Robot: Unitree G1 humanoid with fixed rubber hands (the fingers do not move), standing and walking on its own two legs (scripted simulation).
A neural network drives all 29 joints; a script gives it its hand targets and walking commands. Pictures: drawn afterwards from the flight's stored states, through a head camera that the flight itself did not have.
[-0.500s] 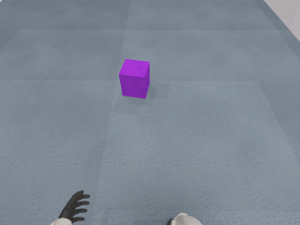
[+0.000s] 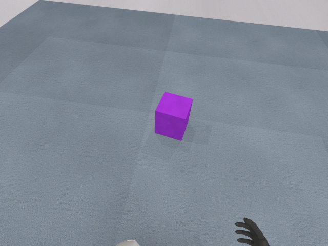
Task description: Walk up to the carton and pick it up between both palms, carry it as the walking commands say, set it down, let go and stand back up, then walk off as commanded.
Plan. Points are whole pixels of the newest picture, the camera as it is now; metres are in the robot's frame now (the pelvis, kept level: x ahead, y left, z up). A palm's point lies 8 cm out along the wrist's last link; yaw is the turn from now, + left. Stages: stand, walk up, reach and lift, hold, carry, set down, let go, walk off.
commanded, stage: walk up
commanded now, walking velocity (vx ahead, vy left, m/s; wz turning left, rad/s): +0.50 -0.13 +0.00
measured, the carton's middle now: (173, 116) +1.03 +0.02 -0.63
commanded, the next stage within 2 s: none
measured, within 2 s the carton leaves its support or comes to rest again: neither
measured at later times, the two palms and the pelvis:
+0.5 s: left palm (122, 150) +0.41 +0.18 -0.11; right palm out of the picture +0.14 -0.26 -0.13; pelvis +0.25 -0.04 +0.00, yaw +1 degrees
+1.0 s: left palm (95, 167) +0.35 +0.26 -0.13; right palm (234, 131) +0.55 -0.20 -0.11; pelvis +0.43 +0.03 +0.01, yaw +1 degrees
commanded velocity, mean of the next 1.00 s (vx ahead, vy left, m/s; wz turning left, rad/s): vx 0.41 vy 0.02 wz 0.01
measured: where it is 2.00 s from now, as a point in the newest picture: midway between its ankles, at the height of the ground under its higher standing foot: (166, 188)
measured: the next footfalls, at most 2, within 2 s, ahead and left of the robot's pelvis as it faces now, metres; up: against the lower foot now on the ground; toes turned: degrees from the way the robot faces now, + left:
right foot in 0.48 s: +0.39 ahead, -0.15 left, +0.00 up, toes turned -9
left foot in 0.98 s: +0.55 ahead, +0.15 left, +0.00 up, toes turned +3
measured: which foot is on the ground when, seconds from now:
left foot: down 0.00-0.50, up 0.52-0.96, down 0.98-1.00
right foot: up 0.00-0.46, down 0.48-0.98, up 1.00-1.00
